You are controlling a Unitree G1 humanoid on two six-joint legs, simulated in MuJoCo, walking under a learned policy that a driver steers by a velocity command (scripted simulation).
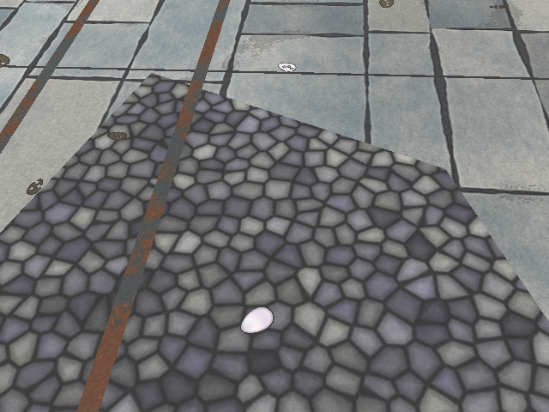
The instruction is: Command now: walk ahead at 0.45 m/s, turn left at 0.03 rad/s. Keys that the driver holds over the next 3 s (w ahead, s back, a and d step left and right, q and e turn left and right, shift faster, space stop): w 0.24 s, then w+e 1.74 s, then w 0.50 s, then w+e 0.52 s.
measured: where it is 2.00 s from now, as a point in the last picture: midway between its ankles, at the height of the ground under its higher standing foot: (397, 253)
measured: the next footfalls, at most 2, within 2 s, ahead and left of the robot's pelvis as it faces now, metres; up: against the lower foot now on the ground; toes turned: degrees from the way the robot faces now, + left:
left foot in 0.22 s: +0.28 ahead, +0.12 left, +0.00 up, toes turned +4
right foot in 0.80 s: +0.54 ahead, -0.07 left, +0.00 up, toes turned -20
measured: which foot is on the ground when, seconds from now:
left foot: up 0.00-0.20, down 0.22-0.80, up 0.82-1.00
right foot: down 0.00-0.24, up 0.26-0.78, down 0.80-1.00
